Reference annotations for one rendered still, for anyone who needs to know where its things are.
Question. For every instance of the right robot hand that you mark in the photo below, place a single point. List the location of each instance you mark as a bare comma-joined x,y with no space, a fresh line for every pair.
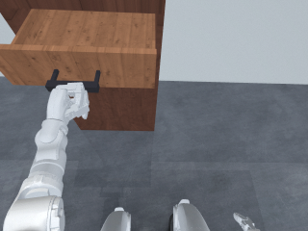
245,222

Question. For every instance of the right robot thigh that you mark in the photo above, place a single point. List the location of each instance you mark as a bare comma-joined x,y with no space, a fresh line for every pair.
187,218

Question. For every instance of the right robot shin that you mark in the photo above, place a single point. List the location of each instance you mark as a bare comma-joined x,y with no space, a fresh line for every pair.
182,201

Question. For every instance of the drawer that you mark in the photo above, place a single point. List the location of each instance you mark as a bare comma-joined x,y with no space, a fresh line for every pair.
77,43

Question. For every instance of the cabinet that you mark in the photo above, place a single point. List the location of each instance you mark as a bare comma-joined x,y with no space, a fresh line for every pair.
111,109

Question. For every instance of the left robot hand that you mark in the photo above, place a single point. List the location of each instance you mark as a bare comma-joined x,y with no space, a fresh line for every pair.
59,102

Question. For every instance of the left robot forearm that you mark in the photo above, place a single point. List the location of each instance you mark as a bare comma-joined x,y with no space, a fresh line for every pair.
47,170

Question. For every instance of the robot left upper arm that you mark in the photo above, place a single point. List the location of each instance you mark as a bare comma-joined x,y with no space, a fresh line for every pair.
43,213

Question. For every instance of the handle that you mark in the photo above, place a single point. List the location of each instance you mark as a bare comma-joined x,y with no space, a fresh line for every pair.
90,86

